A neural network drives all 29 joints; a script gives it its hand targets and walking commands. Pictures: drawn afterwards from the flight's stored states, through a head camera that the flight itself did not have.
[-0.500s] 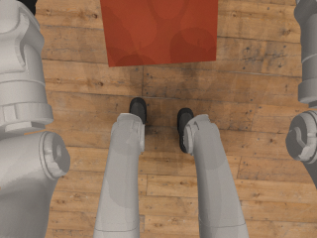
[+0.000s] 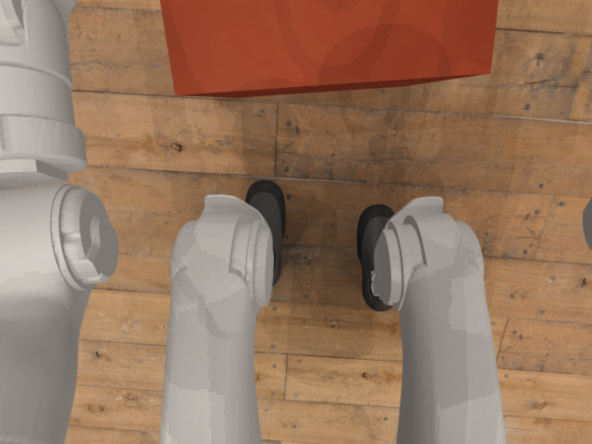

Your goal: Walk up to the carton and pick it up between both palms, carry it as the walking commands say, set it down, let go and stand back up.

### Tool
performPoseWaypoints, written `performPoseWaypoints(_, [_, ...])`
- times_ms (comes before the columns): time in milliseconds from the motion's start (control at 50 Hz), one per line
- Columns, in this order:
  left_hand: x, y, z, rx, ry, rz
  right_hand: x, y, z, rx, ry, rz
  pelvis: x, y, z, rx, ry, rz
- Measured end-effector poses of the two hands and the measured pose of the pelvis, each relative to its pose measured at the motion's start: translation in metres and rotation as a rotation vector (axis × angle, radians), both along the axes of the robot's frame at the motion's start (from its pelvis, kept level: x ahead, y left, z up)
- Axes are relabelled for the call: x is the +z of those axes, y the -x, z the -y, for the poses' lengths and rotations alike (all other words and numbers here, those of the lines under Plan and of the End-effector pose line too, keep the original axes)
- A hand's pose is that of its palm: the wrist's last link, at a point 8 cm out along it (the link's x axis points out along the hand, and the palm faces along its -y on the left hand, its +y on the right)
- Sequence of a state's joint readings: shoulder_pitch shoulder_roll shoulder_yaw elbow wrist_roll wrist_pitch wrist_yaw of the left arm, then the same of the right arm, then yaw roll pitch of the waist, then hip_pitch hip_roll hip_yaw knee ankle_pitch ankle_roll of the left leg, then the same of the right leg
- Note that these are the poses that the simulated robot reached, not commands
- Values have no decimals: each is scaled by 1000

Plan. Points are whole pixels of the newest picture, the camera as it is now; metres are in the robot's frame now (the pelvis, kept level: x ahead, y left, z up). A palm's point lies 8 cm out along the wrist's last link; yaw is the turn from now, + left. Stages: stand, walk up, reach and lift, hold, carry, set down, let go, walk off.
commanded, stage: reach and lift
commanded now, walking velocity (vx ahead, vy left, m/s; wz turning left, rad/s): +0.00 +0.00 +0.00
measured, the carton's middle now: out of the picture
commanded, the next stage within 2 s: none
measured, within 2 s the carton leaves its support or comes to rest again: leaves its support in 1.96 s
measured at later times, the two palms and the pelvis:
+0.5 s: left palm out of the picture +0.55 +0.24 -0.25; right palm out of the picture +0.58 -0.19 -0.26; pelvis +0.02 -0.01 -0.09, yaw +1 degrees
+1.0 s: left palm out of the picture +0.55 +0.23 -0.24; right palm out of the picture +0.59 -0.18 -0.24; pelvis +0.01 -0.01 -0.09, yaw +0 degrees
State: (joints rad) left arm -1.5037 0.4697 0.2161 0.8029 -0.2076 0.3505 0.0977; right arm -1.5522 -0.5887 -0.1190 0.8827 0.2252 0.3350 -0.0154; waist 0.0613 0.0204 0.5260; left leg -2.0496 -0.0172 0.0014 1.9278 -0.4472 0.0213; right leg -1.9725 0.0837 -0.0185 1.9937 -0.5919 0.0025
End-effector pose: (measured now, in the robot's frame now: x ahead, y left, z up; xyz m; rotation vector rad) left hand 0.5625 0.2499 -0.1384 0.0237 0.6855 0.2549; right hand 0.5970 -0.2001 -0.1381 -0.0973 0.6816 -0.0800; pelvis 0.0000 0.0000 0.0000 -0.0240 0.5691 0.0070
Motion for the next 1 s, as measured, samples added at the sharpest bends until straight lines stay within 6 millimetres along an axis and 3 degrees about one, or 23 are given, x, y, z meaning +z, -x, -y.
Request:
performPoseWaypoints(300, [-89, 9, 2, -1, -6, -29, -87, 1, -5, 1, -8, -7, -58, -20, 1, -1, -9, -5])
performPoseWaypoints(460, [-116, 14, 9, -18, -17, -63, -121, 11, -6, -15, -37, -18, -86, -20, 4, -10, -33, 17])
performPoseWaypoints(600, [-100, 3, 6, 23, 0, 8, -116, 12, -5, -4, -10, -2, -95, -18, 9, -12, -49, 52])
performPoseWaypoints(740, [-105, 8, 11, 16, 7, -15, -103, 5, -9, -4, -18, 19, -96, -15, 10, -17, -45, 61])
performPoseWaypoints(860, [-112, 15, 16, 13, 18, -33, -104, 8, -13, -7, -13, -4, -91, -14, 9, -17, -42, 50])
performPoseWaypoints(1000, [-106, 8, 17, 5, 8, -15, -106, 7, -17, -17, -23, -4, -86, -14, 6, -16, -36, 34])
